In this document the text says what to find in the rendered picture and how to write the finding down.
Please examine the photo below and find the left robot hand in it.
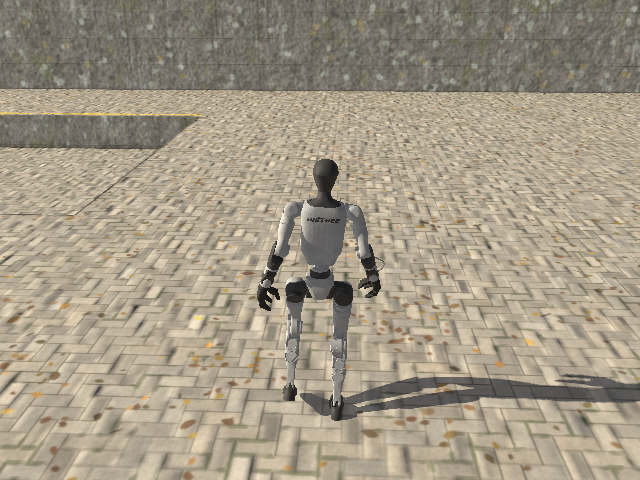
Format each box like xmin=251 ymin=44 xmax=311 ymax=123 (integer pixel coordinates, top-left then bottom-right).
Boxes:
xmin=257 ymin=284 xmax=280 ymax=311

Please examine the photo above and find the right robot hand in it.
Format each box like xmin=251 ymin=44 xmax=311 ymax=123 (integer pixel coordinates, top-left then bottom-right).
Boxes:
xmin=358 ymin=278 xmax=381 ymax=298

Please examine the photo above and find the robot right forearm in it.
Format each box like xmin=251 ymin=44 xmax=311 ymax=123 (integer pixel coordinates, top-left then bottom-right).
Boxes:
xmin=361 ymin=244 xmax=379 ymax=282

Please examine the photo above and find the robot left shin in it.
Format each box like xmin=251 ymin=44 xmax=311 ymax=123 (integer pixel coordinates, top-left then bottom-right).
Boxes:
xmin=285 ymin=320 xmax=300 ymax=389

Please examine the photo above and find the robot right upper arm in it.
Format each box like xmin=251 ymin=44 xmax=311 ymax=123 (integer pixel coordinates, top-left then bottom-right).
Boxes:
xmin=345 ymin=203 xmax=371 ymax=259

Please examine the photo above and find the left robot foot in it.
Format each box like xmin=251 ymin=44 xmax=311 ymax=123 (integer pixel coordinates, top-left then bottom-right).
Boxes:
xmin=282 ymin=383 xmax=297 ymax=401

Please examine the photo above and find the robot left upper arm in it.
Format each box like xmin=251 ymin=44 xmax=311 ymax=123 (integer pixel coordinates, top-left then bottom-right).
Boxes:
xmin=273 ymin=201 xmax=304 ymax=257

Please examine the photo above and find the robot left forearm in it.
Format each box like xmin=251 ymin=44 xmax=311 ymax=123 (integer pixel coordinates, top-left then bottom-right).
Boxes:
xmin=260 ymin=241 xmax=283 ymax=288

